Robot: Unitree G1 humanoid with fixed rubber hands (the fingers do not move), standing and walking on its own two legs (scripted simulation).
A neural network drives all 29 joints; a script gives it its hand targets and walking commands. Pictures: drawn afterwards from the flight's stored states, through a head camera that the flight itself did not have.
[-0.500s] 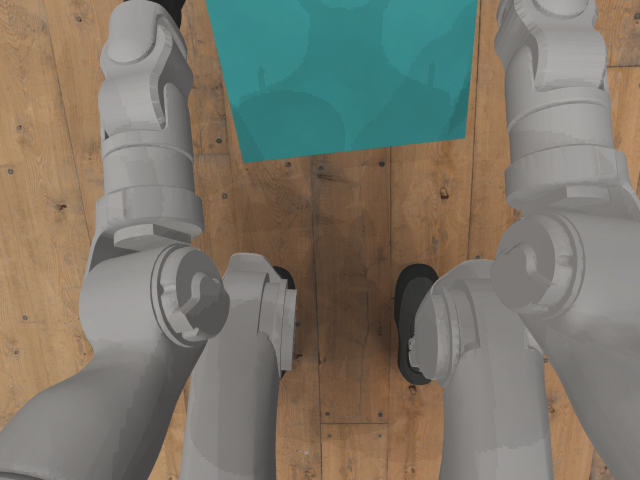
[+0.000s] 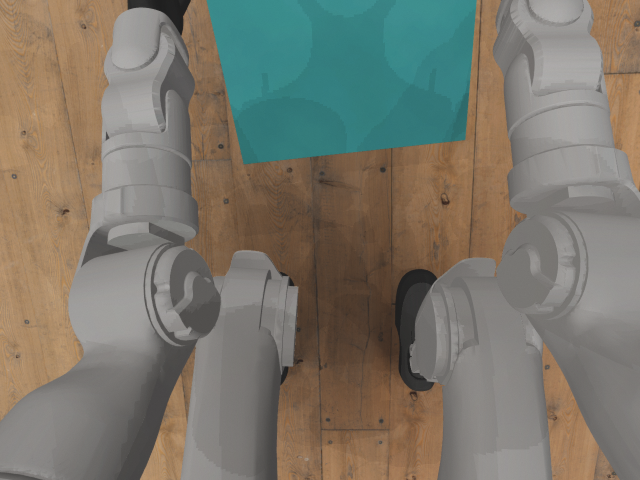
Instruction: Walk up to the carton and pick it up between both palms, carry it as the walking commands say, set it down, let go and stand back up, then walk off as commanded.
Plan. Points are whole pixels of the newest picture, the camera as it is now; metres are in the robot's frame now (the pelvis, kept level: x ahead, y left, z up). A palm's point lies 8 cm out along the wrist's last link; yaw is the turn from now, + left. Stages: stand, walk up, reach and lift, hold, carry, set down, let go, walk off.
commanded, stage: set down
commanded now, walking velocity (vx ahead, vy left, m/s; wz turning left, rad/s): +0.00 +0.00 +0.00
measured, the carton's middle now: (338, 26) +0.55 +0.02 -0.23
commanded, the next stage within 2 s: let go in 1.86 s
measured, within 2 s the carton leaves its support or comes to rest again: rests again in 0.28 s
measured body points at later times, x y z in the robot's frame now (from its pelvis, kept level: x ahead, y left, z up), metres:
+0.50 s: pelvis -0.03 +0.00 -0.01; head +0.34 +0.00 +0.25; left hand +0.50 +0.21 -0.18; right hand +0.54 -0.17 -0.18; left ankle +0.08 +0.13 -0.35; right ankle +0.09 -0.12 -0.35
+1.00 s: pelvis -0.01 +0.00 +0.07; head +0.33 +0.00 +0.37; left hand +0.52 +0.21 -0.06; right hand +0.55 -0.18 -0.06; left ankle +0.08 +0.13 -0.35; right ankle +0.09 -0.12 -0.35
